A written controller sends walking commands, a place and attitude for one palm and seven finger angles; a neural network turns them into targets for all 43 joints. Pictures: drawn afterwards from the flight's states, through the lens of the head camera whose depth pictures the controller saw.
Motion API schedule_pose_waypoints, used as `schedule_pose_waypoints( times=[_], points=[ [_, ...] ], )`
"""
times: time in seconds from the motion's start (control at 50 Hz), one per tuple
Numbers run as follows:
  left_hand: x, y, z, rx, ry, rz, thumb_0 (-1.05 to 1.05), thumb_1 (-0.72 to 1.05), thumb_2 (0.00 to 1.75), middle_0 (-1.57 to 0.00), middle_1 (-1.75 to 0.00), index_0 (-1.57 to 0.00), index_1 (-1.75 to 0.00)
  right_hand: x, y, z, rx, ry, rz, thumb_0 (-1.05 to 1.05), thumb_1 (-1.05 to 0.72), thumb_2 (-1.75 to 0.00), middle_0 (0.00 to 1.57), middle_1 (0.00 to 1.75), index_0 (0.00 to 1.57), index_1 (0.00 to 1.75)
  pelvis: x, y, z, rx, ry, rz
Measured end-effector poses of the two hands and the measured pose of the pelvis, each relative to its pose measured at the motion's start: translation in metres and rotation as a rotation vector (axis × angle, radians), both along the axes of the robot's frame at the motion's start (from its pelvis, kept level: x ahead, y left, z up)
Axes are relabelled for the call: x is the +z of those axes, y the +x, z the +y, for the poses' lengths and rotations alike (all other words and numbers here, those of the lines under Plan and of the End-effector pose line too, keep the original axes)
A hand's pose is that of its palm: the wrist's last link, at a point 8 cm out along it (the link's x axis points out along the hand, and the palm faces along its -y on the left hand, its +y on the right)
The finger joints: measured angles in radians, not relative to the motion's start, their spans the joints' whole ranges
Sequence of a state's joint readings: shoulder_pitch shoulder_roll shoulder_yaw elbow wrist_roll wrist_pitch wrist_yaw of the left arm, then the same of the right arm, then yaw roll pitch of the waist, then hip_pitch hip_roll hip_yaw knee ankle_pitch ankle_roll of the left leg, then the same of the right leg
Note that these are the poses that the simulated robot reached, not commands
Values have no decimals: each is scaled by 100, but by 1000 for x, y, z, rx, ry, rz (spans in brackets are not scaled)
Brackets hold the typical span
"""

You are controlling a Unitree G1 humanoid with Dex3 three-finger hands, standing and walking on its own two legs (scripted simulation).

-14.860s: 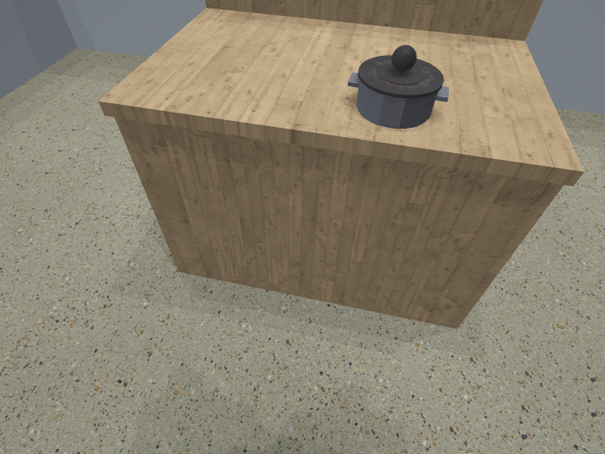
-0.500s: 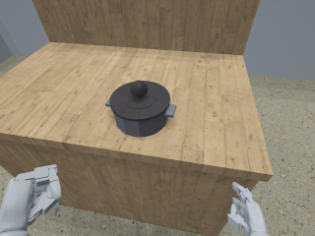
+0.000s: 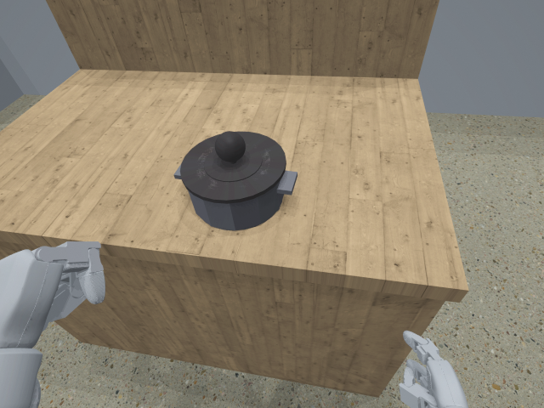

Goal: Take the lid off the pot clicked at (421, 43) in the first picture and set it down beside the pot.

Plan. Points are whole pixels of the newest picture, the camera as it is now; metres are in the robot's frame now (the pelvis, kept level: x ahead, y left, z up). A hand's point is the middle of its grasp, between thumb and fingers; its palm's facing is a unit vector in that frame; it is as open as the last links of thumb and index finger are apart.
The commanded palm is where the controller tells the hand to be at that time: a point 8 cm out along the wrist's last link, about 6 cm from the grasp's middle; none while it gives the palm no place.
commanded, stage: reach forward and open the fingers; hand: left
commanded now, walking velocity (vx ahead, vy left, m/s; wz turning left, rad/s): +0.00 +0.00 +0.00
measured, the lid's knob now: (230, 146) +0.50 +0.15 +0.13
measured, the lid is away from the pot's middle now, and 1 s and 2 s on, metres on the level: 0.00 0.00 0.00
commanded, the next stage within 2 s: move the open hand above the knob in 0.98 s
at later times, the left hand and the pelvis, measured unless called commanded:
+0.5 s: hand (60, 265) +0.21 +0.28 +0.17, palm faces -0.17 +0.04 -0.98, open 5.5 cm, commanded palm +0.19 +0.27 +0.23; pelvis -0.02 +0.00 +0.01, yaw +3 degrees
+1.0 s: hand (73, 211) +0.26 +0.27 +0.21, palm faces -0.04 +0.06 -1.00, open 10.1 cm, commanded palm +0.23 +0.26 +0.28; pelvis -0.04 +0.02 +0.00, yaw +1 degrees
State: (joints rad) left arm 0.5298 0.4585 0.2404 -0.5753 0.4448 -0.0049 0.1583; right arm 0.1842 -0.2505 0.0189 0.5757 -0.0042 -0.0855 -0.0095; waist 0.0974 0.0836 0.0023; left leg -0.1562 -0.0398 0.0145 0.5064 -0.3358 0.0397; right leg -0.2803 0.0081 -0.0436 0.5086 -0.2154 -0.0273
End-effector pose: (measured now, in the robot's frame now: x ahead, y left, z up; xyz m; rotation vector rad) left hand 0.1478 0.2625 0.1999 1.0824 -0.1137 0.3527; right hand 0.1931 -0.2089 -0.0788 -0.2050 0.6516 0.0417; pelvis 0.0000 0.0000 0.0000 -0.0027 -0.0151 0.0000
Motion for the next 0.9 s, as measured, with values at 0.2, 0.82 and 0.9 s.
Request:
schedule_pose_waypoints(
  times=[0.2, 0.82, 0.9],
  points=[
    [10, 25, 5, -1, 465, 351, 1, 62, 106, -123, -121, -123, -121, -2, 27, -10, -41, 45, 32, 1, -90, -90, 19, 29, 20, 30, 2, -2, 0, 5, 2, 20],
    [52, 77, 7, -165, 510, 397, 0, -28, 156, -89, -18, -89, -18, -6, -26, 7, -24, 44, 56, 1, -90, -90, 19, 29, 20, 30, 3, -37, 13, 28, 14, -11],
    [57, 84, 6, -158, 507, 382, 0, -33, 158, -88, -12, -88, -13, -6, -27, 10, -26, 55, 49, 1, -91, -90, 19, 29, 20, 30, 2, -40, 14, 26, 16, -13]
  ],
)
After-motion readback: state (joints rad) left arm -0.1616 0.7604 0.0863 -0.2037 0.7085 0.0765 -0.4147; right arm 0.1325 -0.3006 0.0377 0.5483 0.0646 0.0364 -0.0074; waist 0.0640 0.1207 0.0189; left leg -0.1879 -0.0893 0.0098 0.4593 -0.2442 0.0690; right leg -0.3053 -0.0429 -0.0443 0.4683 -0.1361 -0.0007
